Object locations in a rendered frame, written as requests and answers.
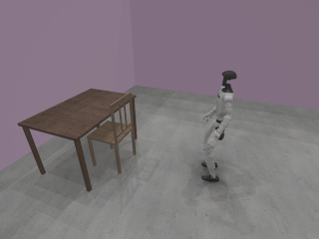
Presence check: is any right robot forearm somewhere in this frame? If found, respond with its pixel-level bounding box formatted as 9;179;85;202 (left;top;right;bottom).
209;106;216;116

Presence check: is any chair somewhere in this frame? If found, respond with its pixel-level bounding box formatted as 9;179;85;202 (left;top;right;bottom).
87;92;137;174

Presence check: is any robot right hand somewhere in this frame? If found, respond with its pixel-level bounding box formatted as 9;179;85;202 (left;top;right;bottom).
201;113;212;123

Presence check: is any robot torso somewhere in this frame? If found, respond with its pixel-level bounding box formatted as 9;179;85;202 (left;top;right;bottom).
213;89;234;132

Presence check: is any robot left hand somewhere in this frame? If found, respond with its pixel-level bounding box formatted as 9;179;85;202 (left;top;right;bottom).
202;137;217;154

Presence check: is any left robot upper arm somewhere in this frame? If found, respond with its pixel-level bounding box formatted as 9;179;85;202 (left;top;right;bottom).
222;94;233;120

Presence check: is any robot left thigh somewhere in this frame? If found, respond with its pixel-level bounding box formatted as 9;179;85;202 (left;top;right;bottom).
204;129;224;158

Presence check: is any left robot forearm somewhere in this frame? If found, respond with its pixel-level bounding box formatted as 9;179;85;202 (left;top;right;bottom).
212;116;230;140

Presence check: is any table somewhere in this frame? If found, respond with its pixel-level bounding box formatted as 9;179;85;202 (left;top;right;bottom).
17;89;138;192

